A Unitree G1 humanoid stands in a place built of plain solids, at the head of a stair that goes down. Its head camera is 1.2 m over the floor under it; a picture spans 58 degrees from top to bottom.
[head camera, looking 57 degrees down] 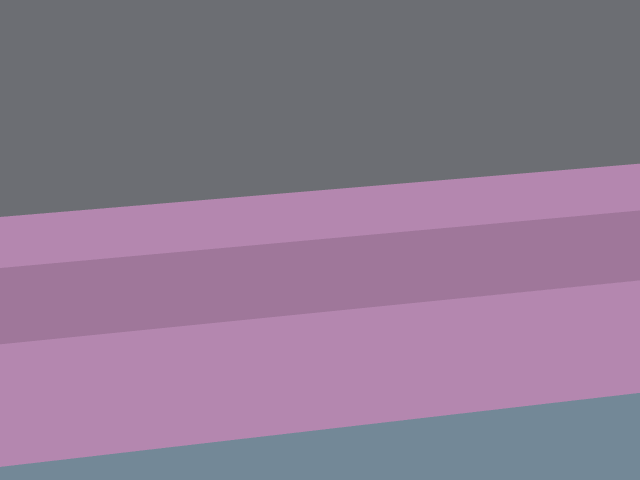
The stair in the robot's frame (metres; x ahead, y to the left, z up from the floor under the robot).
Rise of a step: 0.15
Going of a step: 0.39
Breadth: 8.00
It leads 6 degrees to the left of straight ahead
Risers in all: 4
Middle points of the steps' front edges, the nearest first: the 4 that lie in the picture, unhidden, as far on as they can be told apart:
0.17 0.26 0.00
0.56 0.30 -0.15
0.95 0.34 -0.31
1.34 0.38 -0.46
